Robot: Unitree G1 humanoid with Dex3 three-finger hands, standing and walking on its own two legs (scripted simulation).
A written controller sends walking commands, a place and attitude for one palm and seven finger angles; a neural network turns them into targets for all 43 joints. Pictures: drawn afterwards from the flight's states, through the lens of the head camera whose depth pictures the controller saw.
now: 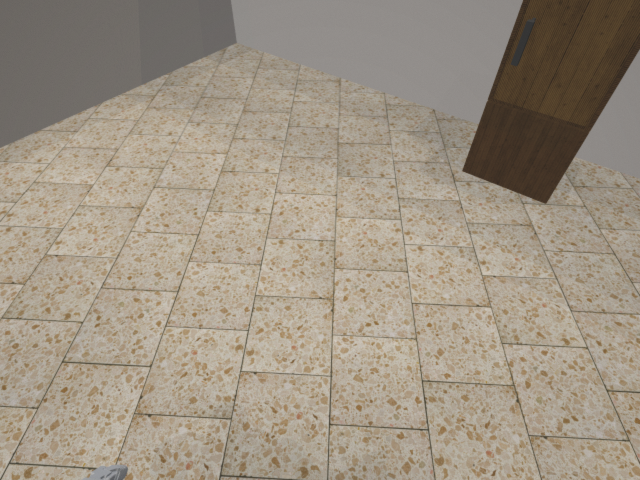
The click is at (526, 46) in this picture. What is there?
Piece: cupboard door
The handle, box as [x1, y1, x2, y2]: [510, 17, 535, 65]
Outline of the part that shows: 535,18 533,17 530,20 527,20 510,64 516,65 518,63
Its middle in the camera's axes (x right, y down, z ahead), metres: +0.77 -0.75 +1.47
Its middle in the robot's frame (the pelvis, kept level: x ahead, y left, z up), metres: +1.63 -0.70 -0.09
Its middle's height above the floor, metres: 0.68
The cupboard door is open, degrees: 0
